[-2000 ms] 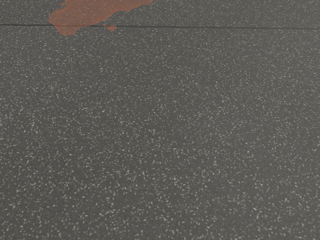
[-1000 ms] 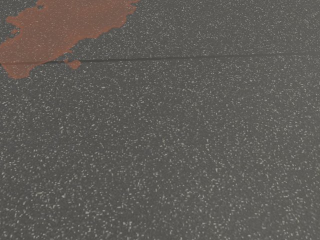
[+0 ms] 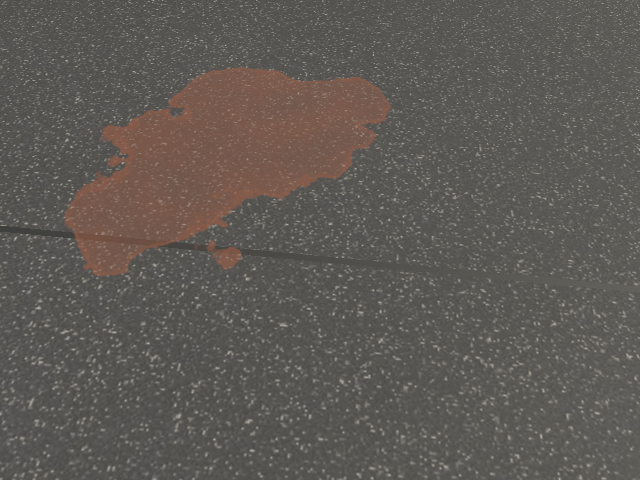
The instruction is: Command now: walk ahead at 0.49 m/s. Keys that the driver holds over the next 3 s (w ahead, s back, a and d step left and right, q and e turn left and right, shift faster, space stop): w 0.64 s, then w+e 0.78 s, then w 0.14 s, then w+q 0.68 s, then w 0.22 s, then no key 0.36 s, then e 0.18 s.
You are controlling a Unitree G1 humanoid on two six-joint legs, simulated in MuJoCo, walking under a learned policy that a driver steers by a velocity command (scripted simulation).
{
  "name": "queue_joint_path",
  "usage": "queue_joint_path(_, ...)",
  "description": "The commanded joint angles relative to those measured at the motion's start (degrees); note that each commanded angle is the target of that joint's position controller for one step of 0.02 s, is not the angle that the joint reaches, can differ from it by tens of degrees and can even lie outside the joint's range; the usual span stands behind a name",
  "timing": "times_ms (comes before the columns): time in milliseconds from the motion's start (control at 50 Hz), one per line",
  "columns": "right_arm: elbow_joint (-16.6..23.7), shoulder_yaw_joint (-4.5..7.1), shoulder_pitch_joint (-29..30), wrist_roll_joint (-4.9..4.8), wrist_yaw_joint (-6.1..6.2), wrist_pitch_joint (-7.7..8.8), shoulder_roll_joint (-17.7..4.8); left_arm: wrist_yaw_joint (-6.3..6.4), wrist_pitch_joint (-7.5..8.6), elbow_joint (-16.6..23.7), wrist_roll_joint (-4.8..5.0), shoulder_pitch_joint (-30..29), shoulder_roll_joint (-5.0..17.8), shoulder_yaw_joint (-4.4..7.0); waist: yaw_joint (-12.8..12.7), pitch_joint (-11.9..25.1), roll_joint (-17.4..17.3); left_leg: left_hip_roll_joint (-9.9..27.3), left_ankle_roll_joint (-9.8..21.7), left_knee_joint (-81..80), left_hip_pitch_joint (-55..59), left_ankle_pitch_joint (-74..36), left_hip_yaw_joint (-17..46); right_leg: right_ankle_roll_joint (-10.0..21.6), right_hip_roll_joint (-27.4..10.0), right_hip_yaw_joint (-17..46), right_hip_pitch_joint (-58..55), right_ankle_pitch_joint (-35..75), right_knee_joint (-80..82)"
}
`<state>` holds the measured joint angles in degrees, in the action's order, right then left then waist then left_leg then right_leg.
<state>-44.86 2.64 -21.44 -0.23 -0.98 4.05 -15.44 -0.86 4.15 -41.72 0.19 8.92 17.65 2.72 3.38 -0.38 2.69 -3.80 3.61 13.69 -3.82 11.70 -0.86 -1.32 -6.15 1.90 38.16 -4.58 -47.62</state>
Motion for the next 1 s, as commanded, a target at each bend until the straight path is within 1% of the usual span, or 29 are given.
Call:
queue_joint_path(20, 2.92, 2.34, 1.56, -0.43, 0.73, 0.87, -9.74, -0.71, 1.05, 4.78, 0.24, -5.94, 0.94, -0.35, -0.07, -2.84, -6.19, 13.62, 8.10, -6.04, -2.96, -16.29, 6.77, 0.10, 1.27, -1.13, -1.70, 9.13, 10.02)
queue_joint_path(80, 0.70, 2.51, -1.85, -0.88, 0.90, 0.45, -10.46, -1.57, 1.40, 6.53, 0.70, -10.81, 1.49, -0.34, 1.14, -4.03, -5.87, 15.79, 7.76, -5.19, 0.64, -15.28, 7.24, 1.35, 2.39, -0.86, -2.41, 10.72, 14.96)
queue_joint_path(140, -0.87, 2.80, -3.06, -1.05, 1.25, -0.38, -10.96, -2.34, 1.62, 7.65, 0.65, -12.35, 2.61, 0.01, 0.19, -3.85, -6.12, 18.05, 6.43, -1.60, 6.81, -20.34, 7.63, 3.58, 3.19, -0.68, -2.58, 5.53, 18.04)
queue_joint_path(180, -1.16, 3.09, -2.39, -0.86, 1.54, -0.96, -12.03, -2.25, 1.65, 6.78, 0.45, -8.04, 4.49, 0.90, -2.73, -0.36, -7.71, 17.53, 5.15, 4.84, 8.70, -35.21, 6.75, 5.44, 5.76, -2.99, -10.55, 1.08, 18.82)
queue_joint_path(200, -1.12, 2.84, -1.67, -0.70, 1.68, -1.36, -11.69, -1.79, 1.55, 4.69, 0.34, -0.68, 6.49, 2.09, -6.76, 4.44, -7.34, 15.24, 3.84, 13.70, 7.18, -42.80, 4.76, 7.18, 7.36, -4.65, -21.06, 1.83, 20.10)
queue_joint_path(220, -0.16, 2.00, -1.62, 0.04, 1.92, -1.43, -10.16, -1.13, 1.35, 2.43, 0.00, 9.21, 9.39, 3.19, -10.78, 12.08, -5.62, 12.74, 2.05, 27.27, -1.90, -35.40, 3.17, 10.05, 2.14, 0.30, -38.05, 4.44, 17.32)
queue_joint_path(240, 1.27, -0.16, -8.81, 0.35, 1.37, -0.40, -3.31, -0.80, 1.05, 1.50, -0.91, 15.30, 15.16, 4.53, -8.92, 21.67, 7.65, 3.34, -2.48, 51.06, -25.88, -6.28, 0.70, 19.54, -13.34, 26.64, -61.89, -3.71, 18.79)
queue_joint_path(260, 0.07, 0.00, -8.01, -0.17, 0.99, 0.84, -5.14, -0.90, 0.75, 0.80, 0.19, 16.67, 10.77, 3.42, -10.05, 25.55, 10.56, 0.71, -2.53, 59.20, -33.97, 21.15, 8.22, 21.42, -16.38, 41.48, -63.94, -11.34, 27.59)
queue_joint_path(280, 1.67, 1.40, -2.04, -1.85, 0.57, 1.51, -9.80, -0.67, 0.59, 1.08, 0.58, 12.41, 8.25, 2.44, -9.80, 14.86, 6.61, 4.35, -2.03, 62.24, -39.35, 18.76, 8.47, 18.27, -14.40, 33.71, -56.07, -15.25, 29.46)
queue_joint_path(300, 2.85, 1.31, 2.29, -2.12, 0.58, 1.83, -9.81, -0.51, 0.47, 1.60, 0.49, 8.43, 6.97, 2.01, -8.30, 8.27, 2.63, 7.33, -1.70, 59.70, -39.14, 13.40, 6.35, 16.42, -12.06, 26.21, -46.88, -13.02, 30.96)
queue_joint_path(320, 3.19, 1.36, 4.47, -1.27, 0.79, 1.74, -9.06, -0.66, 0.51, 1.64, 0.02, 5.36, 5.50, 1.55, -6.50, 3.54, -0.01, 9.21, -2.02, 55.87, -37.41, 9.67, 5.17, 15.54, -9.69, 21.02, -38.63, -8.38, 33.06)
queue_joint_path(340, 2.77, 1.64, 3.74, -0.63, 0.98, 1.16, -8.50, -0.84, 0.86, 1.84, -0.64, 3.46, 4.03, 1.10, -4.36, 1.90, 0.98, 10.93, -2.22, 53.00, -33.71, 6.81, 5.54, 14.71, -7.59, 17.23, -33.10, -4.23, 34.95)
queue_joint_path(380, 1.61, 1.23, 0.90, -0.41, 1.11, -0.11, -5.93, -1.08, 1.59, 1.34, -0.57, 2.33, 3.97, 1.25, -2.23, 1.78, 2.31, 11.61, -3.24, 50.77, -29.17, 4.51, 5.05, 15.52, -6.28, 13.42, -27.64, 0.01, 38.03)
queue_joint_path(420, 2.25, 1.13, 2.73, -0.03, 1.42, -0.74, -5.32, -0.92, 2.17, 0.14, -0.34, 2.87, 5.13, 1.59, -1.85, 0.16, 1.62, 12.11, -4.34, 46.90, -30.60, 0.99, 4.66, 16.17, -5.87, 9.92, -25.68, 3.17, 40.07)
queue_joint_path(480, 3.97, 0.85, 9.24, 0.29, 1.30, -0.35, -4.66, -0.15, 1.94, -1.52, -0.17, 5.13, 6.23, 1.88, -3.56, -1.63, 0.38, 12.24, -5.11, 36.24, -33.45, -9.06, 4.26, 15.08, -4.49, 5.85, -27.25, 5.96, 41.03)
queue_joint_path(540, 5.33, 0.21, 15.62, 0.01, 0.55, 0.45, -3.27, 0.33, 1.45, -3.03, 0.36, 7.94, 7.49, 2.08, -6.07, -2.62, -0.06, 10.34, -4.91, 25.04, -30.78, -17.06, 2.47, 13.40, -3.27, 2.68, -28.27, 5.53, 41.08)
queue_joint_path(600, 6.99, 0.08, 20.67, -0.56, -0.31, 0.85, -3.58, 0.46, 0.75, -5.13, 0.84, 11.57, 8.48, 2.32, -8.01, -3.67, -0.20, 9.19, -4.39, 19.74, -31.06, -17.68, 2.22, 13.33, -5.37, 3.31, -32.98, 4.16, 39.72)
queue_joint_path(640, 8.10, 0.21, 22.71, -0.67, -0.94, 1.09, -4.26, 0.66, 0.03, -6.23, 1.03, 12.69, 8.79, 2.50, -8.05, -4.09, 0.05, 8.75, -3.21, 17.24, -32.33, -14.46, 2.71, 12.76, -7.32, 4.12, -37.49, 5.64, 37.55)
queue_joint_path(700, 8.01, 0.98, 20.01, -0.45, -1.28, 1.67, -6.23, 1.08, -1.00, -7.04, 1.29, 12.49, 9.66, 2.88, -5.21, -2.37, 1.20, 6.88, -1.37, 14.23, -25.79, -7.79, 2.17, 11.29, -8.38, 6.62, -40.14, 13.46, 31.69)
queue_joint_path(720, 6.44, 1.89, 14.31, -0.31, -1.02, 1.87, -7.74, 1.17, -1.28, -6.85, 1.27, 11.16, 9.67, 2.79, -1.71, 0.85, 1.07, 5.29, -0.21, 12.06, -17.14, -7.74, 0.64, 10.14, -6.34, 5.39, -38.89, 20.78, 25.37)
queue_joint_path(740, 4.02, 3.33, 5.15, 0.12, -0.42, 1.95, -10.98, 1.18, -1.26, -6.35, 0.63, 11.18, 7.47, 1.91, 2.21, 7.97, -0.31, 7.46, 1.85, 13.74, -2.02, -9.48, 2.10, 8.30, -2.89, 3.30, -33.07, 19.93, 13.83)
queue_joint_path(760, 3.14, 4.73, -2.89, 1.42, 0.19, 1.77, -16.67, 0.93, -0.54, -4.37, -0.12, 15.09, 1.88, 0.11, 3.05, 18.41, -10.34, 22.00, 8.26, 14.89, 21.58, -6.95, 20.52, 4.40, 4.31, -0.71, -13.41, 1.43, -7.70)
queue_joint_path(780, 2.27, 4.42, -5.18, 0.89, -0.05, 1.19, -15.15, 0.82, 0.43, -5.03, 0.65, 18.21, 0.30, -0.53, 2.67, 23.88, -19.18, 28.32, 12.43, 7.13, 27.91, 3.52, 38.80, 2.93, 9.12, 3.37, -1.37, -29.70, -19.46)
queue_joint_path(800, 2.51, 3.07, -2.73, 0.49, 0.12, 1.08, -10.43, 0.72, 0.74, -4.85, 2.30, 13.64, 6.64, 1.26, 3.63, 15.95, -13.00, 26.36, 9.77, 4.77, 21.84, 9.91, 34.22, 3.28, 5.88, 6.54, 3.73, -27.53, -24.67)
queue_joint_path(820, 2.83, 2.48, 1.44, 0.22, 0.28, 1.09, -8.70, 0.79, 0.81, -3.60, 2.64, 9.75, 7.59, 1.71, 2.43, 9.02, -10.87, 24.78, 7.81, 3.08, 14.17, 8.85, 26.64, 3.53, 3.25, 4.92, 5.15, -22.15, -24.30)
queue_joint_path(840, 2.95, 1.95, 5.31, 0.30, 0.27, 1.19, -7.02, 1.05, 0.57, -3.35, 2.08, 7.95, 7.02, 1.83, 0.75, 5.01, -8.79, 22.54, 6.84, 0.88, 7.18, 5.27, 21.15, 3.20, 1.26, 3.99, 3.42, -17.70, -22.01)
queue_joint_path(860, 2.93, 1.57, 7.83, 0.58, 0.17, 1.54, -5.52, 1.16, -0.07, -3.62, 1.67, 8.25, 6.13, 2.15, -0.97, 2.21, -9.43, 20.55, 6.10, -1.44, 1.84, 1.65, 16.16, 2.86, -0.32, 4.25, 0.79, -14.29, -19.60)
queue_joint_path(920, 1.73, 1.83, 10.46, 1.11, 0.11, 2.74, -5.08, 1.17, -2.14, -3.94, 1.76, 10.04, 2.59, 1.98, -3.61, 0.04, -8.95, 18.98, 6.43, -5.60, -4.69, -6.92, 7.19, 1.86, -1.61, 4.00, -3.11, -9.44, -17.99)
queue_joint_path(1000, -0.30, 2.58, 9.51, 1.35, 0.90, 2.84, -6.86, 0.94, -2.67, -1.69, 1.22, 5.53, 1.76, 2.01, -3.33, -2.19, -6.62, 18.36, 6.62, -7.03, -3.29, -13.62, -0.82, 0.95, -1.59, 4.34, 1.05, 0.23, -8.46)
